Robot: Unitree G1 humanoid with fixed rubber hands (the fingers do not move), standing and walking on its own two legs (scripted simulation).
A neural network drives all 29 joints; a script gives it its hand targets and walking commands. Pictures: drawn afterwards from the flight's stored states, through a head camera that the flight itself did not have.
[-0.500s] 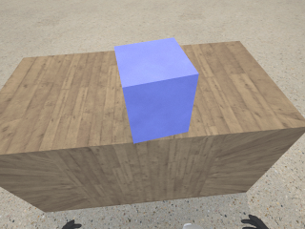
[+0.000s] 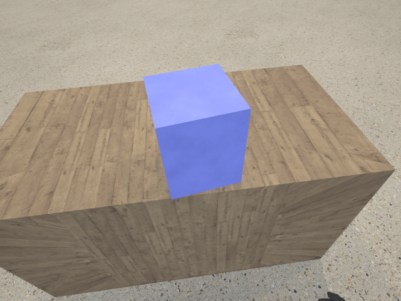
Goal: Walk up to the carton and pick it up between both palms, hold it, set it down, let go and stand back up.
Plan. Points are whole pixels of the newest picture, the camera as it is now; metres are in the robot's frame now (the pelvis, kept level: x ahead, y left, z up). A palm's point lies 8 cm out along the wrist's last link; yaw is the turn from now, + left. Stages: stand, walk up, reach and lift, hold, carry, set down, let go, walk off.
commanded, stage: walk up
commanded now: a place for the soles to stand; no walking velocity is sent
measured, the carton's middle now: (194, 132) +0.53 +0.03 +0.05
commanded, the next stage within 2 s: none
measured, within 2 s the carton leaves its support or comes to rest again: neither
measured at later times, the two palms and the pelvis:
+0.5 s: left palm out of the picture +0.18 +0.23 -0.10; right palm out of the picture +0.15 -0.28 -0.10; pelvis +0.08 -0.02 +0.00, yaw +1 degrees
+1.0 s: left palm (106, 298) +0.19 +0.23 -0.11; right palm (338, 274) +0.21 -0.27 -0.09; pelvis +0.09 -0.03 +0.00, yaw +3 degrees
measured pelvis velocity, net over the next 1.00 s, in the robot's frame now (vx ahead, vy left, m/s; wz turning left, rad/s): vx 0.09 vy -0.03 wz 0.05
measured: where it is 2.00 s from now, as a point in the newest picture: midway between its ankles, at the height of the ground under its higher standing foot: outside the picture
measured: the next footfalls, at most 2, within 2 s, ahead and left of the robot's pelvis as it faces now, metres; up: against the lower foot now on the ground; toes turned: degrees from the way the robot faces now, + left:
none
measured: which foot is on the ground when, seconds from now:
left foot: down 0.00-1.00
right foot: down 0.00-1.00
